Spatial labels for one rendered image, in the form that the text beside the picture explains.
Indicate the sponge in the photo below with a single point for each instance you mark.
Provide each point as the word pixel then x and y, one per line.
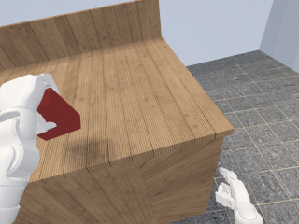
pixel 53 108

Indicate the robot left forearm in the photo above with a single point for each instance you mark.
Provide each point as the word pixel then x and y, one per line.
pixel 19 157

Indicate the robot left hand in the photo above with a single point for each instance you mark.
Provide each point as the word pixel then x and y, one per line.
pixel 27 92

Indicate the robot right forearm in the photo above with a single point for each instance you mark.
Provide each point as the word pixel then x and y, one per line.
pixel 246 213

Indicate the robot right hand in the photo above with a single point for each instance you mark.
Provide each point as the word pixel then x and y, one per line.
pixel 236 192

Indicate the table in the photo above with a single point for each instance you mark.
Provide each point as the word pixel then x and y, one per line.
pixel 150 137

